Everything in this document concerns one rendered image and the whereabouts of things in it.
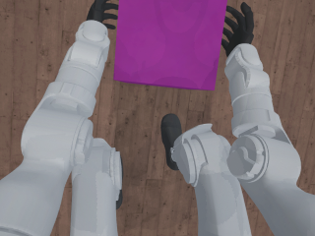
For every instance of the left robot hand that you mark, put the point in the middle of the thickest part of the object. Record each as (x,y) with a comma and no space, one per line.
(96,12)

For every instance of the left robot thigh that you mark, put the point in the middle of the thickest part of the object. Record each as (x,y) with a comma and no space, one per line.
(93,206)

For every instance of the right robot hand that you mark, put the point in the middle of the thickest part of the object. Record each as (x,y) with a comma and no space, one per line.
(242,30)

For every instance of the right robot upper arm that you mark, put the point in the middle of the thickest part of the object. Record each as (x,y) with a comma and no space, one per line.
(268,170)

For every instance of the left robot forearm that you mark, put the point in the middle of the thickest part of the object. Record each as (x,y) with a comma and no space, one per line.
(75,86)

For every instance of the left robot upper arm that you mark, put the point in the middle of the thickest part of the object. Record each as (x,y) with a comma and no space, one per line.
(31,195)

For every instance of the robot right foot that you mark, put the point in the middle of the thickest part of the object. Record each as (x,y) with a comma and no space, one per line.
(170,128)

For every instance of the right robot forearm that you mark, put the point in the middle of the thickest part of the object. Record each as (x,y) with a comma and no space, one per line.
(251,99)

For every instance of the carton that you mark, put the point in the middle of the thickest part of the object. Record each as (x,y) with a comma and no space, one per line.
(169,43)

